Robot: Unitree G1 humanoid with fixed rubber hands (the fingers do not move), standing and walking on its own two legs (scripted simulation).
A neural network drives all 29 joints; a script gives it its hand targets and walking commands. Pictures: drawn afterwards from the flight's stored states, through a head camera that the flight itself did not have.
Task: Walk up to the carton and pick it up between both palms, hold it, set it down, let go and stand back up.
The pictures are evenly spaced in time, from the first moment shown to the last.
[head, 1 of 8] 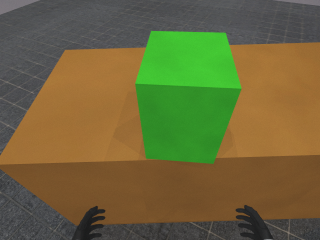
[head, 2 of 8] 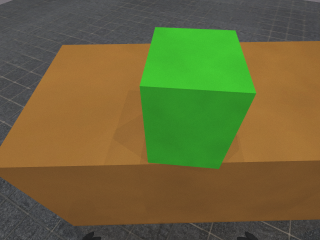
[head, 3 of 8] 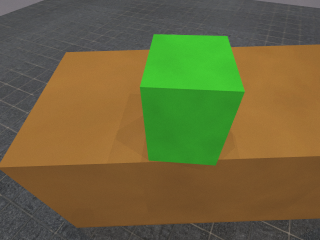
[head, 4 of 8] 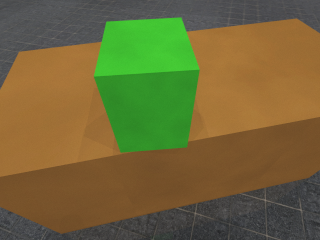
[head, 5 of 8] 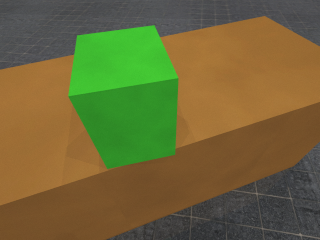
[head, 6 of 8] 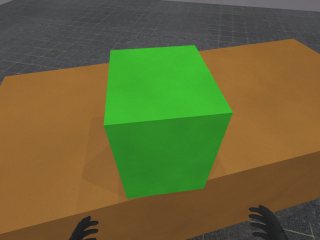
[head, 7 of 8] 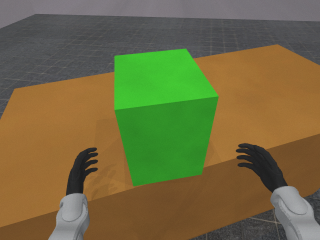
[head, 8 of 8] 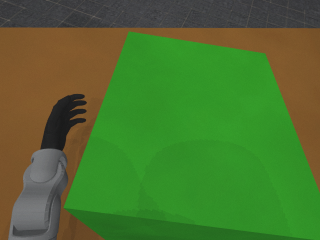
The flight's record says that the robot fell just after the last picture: yes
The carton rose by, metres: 0.02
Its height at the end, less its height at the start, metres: +0.02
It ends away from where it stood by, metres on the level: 0.05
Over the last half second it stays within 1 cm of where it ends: no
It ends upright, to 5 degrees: no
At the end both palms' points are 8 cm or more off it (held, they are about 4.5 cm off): no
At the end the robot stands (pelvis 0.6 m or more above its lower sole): yes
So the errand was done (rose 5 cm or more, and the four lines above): no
